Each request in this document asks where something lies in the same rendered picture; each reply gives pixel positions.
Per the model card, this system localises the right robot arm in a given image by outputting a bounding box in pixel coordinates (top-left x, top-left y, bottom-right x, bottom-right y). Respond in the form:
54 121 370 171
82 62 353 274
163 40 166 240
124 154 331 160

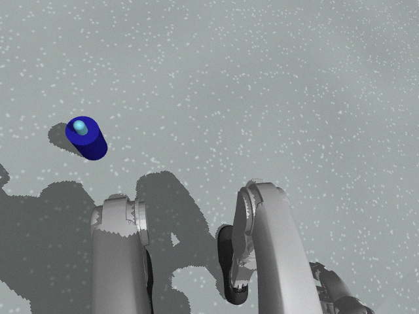
333 296 375 314

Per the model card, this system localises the right robot hand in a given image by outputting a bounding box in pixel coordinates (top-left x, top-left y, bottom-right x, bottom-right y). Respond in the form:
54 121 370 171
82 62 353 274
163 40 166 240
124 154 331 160
309 262 353 314

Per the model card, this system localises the right robot foot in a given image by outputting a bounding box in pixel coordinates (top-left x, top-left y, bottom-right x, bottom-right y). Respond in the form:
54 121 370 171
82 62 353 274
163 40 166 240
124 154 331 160
217 225 248 305

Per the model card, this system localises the bottle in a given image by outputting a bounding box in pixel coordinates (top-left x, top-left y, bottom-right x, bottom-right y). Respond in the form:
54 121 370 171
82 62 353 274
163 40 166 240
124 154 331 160
65 116 107 160

